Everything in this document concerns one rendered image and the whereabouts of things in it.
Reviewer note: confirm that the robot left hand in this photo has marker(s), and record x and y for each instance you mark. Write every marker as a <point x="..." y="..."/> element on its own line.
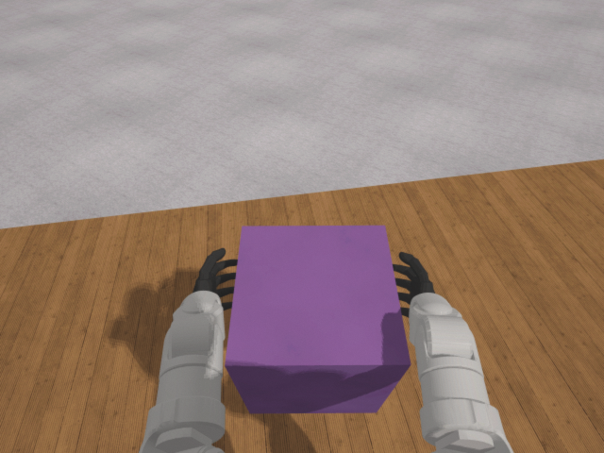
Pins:
<point x="208" y="281"/>

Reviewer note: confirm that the robot right forearm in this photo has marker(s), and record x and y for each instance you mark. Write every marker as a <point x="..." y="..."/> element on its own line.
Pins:
<point x="456" y="412"/>

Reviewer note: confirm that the robot left forearm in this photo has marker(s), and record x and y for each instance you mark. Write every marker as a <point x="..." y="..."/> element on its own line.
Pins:
<point x="188" y="411"/>

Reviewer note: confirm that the robot right hand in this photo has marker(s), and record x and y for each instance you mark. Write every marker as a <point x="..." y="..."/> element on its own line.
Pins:
<point x="418" y="283"/>

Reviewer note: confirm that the carton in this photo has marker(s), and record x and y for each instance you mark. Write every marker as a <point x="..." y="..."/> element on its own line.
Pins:
<point x="316" y="324"/>

